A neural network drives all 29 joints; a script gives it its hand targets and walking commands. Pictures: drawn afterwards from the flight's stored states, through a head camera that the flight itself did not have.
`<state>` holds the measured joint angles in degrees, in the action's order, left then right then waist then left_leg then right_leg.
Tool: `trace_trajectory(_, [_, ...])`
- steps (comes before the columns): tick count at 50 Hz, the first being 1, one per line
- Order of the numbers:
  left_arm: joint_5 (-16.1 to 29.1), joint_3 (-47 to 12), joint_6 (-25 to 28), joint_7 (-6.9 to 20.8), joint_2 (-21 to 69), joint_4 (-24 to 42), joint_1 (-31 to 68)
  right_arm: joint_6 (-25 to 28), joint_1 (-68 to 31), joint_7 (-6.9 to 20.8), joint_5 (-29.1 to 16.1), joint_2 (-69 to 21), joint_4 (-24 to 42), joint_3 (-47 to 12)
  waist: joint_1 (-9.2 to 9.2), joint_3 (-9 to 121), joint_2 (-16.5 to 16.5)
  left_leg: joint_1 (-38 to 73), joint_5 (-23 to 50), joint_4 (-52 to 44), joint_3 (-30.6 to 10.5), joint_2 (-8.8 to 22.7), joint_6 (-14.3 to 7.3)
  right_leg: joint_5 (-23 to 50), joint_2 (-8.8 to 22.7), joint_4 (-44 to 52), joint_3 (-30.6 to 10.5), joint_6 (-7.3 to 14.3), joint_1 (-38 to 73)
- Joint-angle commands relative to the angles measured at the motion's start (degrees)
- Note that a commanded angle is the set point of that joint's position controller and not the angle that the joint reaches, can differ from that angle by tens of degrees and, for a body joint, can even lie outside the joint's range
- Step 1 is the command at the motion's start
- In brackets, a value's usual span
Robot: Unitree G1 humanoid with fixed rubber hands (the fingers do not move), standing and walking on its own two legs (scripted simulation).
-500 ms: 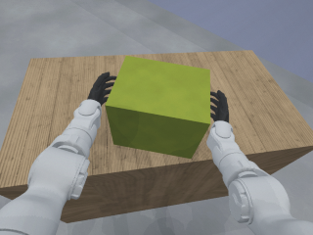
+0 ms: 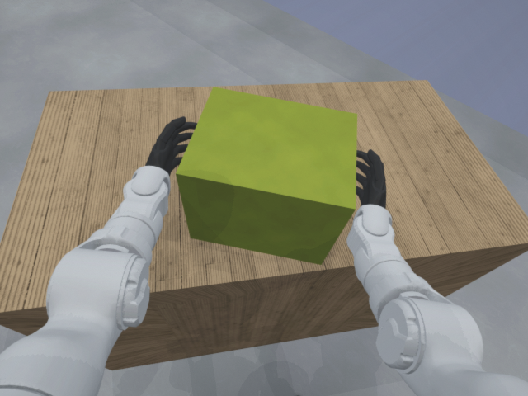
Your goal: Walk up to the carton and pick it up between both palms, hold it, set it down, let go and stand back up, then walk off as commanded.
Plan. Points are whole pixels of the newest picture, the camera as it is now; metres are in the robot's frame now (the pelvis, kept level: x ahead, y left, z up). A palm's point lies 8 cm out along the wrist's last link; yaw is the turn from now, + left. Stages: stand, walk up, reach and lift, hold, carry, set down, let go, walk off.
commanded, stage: reach and lift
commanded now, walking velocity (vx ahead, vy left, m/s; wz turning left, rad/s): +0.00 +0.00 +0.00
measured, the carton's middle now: (269, 179) +0.46 -0.04 +0.02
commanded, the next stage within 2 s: none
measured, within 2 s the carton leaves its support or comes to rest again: leaves its support in 0.36 s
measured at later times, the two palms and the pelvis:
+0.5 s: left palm (158, 159) +0.46 +0.14 +0.08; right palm (367, 202) +0.38 -0.19 +0.06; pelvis +0.00 +0.00 +0.00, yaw +0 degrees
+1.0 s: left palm (158, 155) +0.44 +0.13 +0.11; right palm (380, 195) +0.37 -0.19 +0.09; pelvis -0.01 +0.00 +0.00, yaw +0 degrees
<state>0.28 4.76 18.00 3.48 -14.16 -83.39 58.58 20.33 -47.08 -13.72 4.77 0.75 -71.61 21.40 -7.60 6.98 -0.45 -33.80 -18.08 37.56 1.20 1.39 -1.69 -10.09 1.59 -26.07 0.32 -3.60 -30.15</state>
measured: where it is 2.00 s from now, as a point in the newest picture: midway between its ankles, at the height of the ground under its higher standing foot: outside the picture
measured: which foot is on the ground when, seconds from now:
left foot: down 0.00-1.00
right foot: down 0.00-1.00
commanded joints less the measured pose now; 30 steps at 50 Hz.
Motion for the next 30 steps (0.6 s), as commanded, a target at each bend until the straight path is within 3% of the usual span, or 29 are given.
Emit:
trace_trajectory(1, [-10.0,5.0,4.8,10.0,28.9,-1.7,29.4,2.7,-30.2,9.2,11.7,-37.9,8.5,-4.5,-1.51,30.0,-3.4,14.2,24.3,-5.5,-0.1,-2.1,4.1,19.8,-2.7,0.1,3.7,3.7,19.9])
trace_trajectory(2, [-9.5,3.4,5.3,10.0,29.0,-1.4,29.3,3.0,-29.0,9.0,11.8,-39.6,8.3,-6.2,-1.60,30.1,-3.9,12.5,23.5,-5.2,0.9,-2.5,4.3,23.4,-2.0,0.2,3.3,3.6,21.0])
trace_trajectory(4, [-10.1,4.4,5.5,10.3,27.6,-2.7,30.0,2.3,-29.7,8.8,12.3,-39.9,7.8,-6.4,-0.83,30.0,-2.9,11.3,21.7,-5.6,0.1,-2.1,3.7,20.8,-2.6,-0.1,3.2,3.6,22.2])
trace_trajectory(5, [-10.5,4.0,5.3,10.0,28.1,-1.6,29.8,2.1,-30.2,9.1,11.4,-39.5,8.1,-6.5,-1.71,29.7,-5.2,14.4,24.2,-5.8,0.7,-2.4,4.1,22.0,-2.7,0.4,3.6,3.1,20.1])
trace_trajectory(6, [-9.4,3.6,5.9,9.8,28.5,-2.4,31.0,1.9,-29.3,9.1,11.8,-38.2,5.8,-6.0,-3.04,27.0,-4.3,14.8,22.3,-6.3,0.3,-2.3,4.4,19.2,-3.0,0.9,4.1,3.7,19.0])
trace_trajectory(8, [-8.4,1.2,6.6,9.4,29.8,1.3,32.6,3.5,-29.5,8.5,11.0,-39.8,7.2,-8.0,-2.20,33.7,-6.4,18.6,30.2,-4.8,-0.4,-1.9,5.1,23.0,-3.1,0.7,3.6,3.5,18.6])
trace_trajectory(9, [-8.8,1.8,6.7,9.3,29.2,-1.0,31.9,3.2,-29.8,8.8,11.0,-39.6,6.3,-7.9,-1.26,31.9,-6.1,16.0,27.9,-5.4,0.3,-2.2,4.7,21.3,-3.0,0.6,3.7,4.0,18.6])
trace_trajectory(10, [-7.8,-0.6,7.5,9.0,30.2,2.5,33.6,4.9,-30.6,8.4,10.2,-40.8,10.2,-8.9,-1.47,38.6,-7.1,18.8,30.6,-4.8,0.7,-2.7,5.0,24.9,-3.3,0.9,3.6,3.9,19.5])
trace_trajectory(11, [-6.5,-1.7,7.9,8.3,30.7,3.3,33.0,5.3,-30.3,8.2,9.9,-40.4,9.2,-10.6,-2.05,37.5,-7.0,19.7,30.8,-5.0,0.0,-2.0,5.5,23.7,-3.5,1.4,3.5,3.9,19.0])
trace_trajectory(12, [-6.7,-2.3,8.8,8.0,30.7,6.0,36.2,5.8,-31.3,8.4,9.5,-39.8,9.0,-10.0,-1.22,37.9,-8.2,21.3,33.7,-4.6,-0.3,-1.5,5.6,22.6,-3.8,1.0,3.7,4.1,17.1])
trace_trajectory(14, [-5.8,-2.4,9.3,7.9,32.1,3.9,36.0,6.9,-32.5,8.8,10.7,-38.6,10.3,-9.6,-0.23,40.7,-8.3,23.4,38.1,-4.2,-0.9,-0.2,6.5,21.7,-4.2,0.8,5.0,4.4,15.3])
trace_trajectory(15, [-5.5,-4.9,9.5,7.6,32.9,5.8,36.7,7.6,-32.7,8.3,10.1,-39.0,9.9,-9.8,-1.54,42.2,-9.4,25.2,40.8,-2.4,-0.9,-0.5,7.6,22.8,-4.8,0.8,4.9,5.0,13.2])
trace_trajectory(16, [-4.0,-6.7,10.7,6.8,35.0,8.0,37.7,9.1,-32.6,8.2,10.2,-40.0,12.0,-11.2,-1.17,47.0,-10.3,26.9,44.9,-1.8,-1.0,-0.4,8.1,25.8,-5.0,1.2,4.9,5.3,14.2])
trace_trajectory(17, [-5.6,-4.2,10.7,6.9,33.5,5.6,38.1,9.2,-33.4,8.1,10.7,-39.3,8.8,-9.8,-1.00,42.8,-9.6,25.3,42.9,-2.0,-1.7,-0.1,8.1,22.4,-4.7,1.1,4.9,5.2,12.8])
trace_trajectory(18, [-4.9,-6.6,10.6,6.6,36.0,7.2,36.1,10.0,-33.4,8.0,9.4,-40.8,11.4,-11.1,-0.43,45.9,-10.8,25.7,44.3,-1.4,-1.8,-0.3,8.3,24.4,-5.2,1.4,4.4,5.5,12.9])
trace_trajectory(20, [-6.3,-3.7,10.8,6.7,33.9,4.4,35.9,9.4,-32.2,8.1,10.5,-38.9,9.2,-10.4,-0.66,42.1,-9.3,23.7,40.2,-2.2,-0.8,-0.9,7.3,22.6,-4.7,2.0,4.4,5.3,13.5])
trace_trajectory(21, [-5.5,-5.3,11.1,6.6,34.2,6.8,36.7,9.8,-34.0,8.1,9.7,-39.7,11.0,-11.8,0.23,42.4,-10.3,24.6,40.9,-2.6,-1.5,-0.5,7.5,21.6,-4.4,2.1,4.4,5.2,14.0])
trace_trajectory(23, [-6.0,-4.1,10.8,6.4,31.8,6.7,38.2,9.7,-33.6,8.0,9.1,-37.9,9.3,-11.9,0.04,39.6,-8.9,26.5,41.4,-2.9,-0.9,-0.2,7.0,20.0,-4.4,1.7,4.3,5.0,13.1])
trace_trajectory(25, [-5.9,-5.5,10.5,6.5,34.2,7.2,36.2,9.8,-31.5,8.5,9.2,-37.0,11.1,-11.7,-0.74,39.0,-10.7,28.8,42.7,-3.9,-1.0,-0.4,7.9,22.0,-4.5,3.8,4.9,5.5,14.0])
trace_trajectory(26, [-6.8,-4.1,9.7,6.5,32.5,6.2,32.7,9.0,-30.3,8.5,7.9,-36.4,7.7,-13.3,1.87,34.9,-8.7,28.5,43.7,-4.5,-0.9,-0.2,7.9,20.8,-4.9,3.5,4.8,5.2,13.3])
trace_trajectory(27, [-8.1,-3.5,8.7,6.6,32.5,4.9,33.7,8.7,-31.1,8.5,8.8,-34.3,9.1,-11.7,-0.42,34.9,-10.6,29.1,44.0,-4.5,-1.5,0.4,7.7,20.2,-4.9,3.8,5.0,5.5,12.9])
trace_trajectory(28, [-6.7,-5.8,9.2,6.2,33.8,7.5,34.6,9.5,-32.3,8.3,8.2,-35.2,9.9,-12.4,-0.81,39.5,-10.7,31.4,48.1,-3.8,-2.1,0.4,8.3,22.9,-5.4,3.4,5.1,5.6,13.4])
trace_trajectory(29, [-5.9,-6.2,9.5,5.9,35.4,8.9,34.5,9.8,-32.7,8.7,8.0,-36.0,10.8,-13.5,1.07,41.6,-10.3,29.9,46.1,-3.1,-1.4,0.2,8.3,21.2,-5.5,3.3,4.7,6.0,12.0])
trace_trajectory(30, [-5.5,-6.4,9.7,6.0,35.4,9.8,36.1,9.2,-31.2,8.5,8.3,-35.8,9.0,-13.3,0.12,39.6,-10.6,28.8,43.1,-3.6,-1.4,-0.1,7.7,20.7,-5.0,3.2,4.3,6.0,12.4])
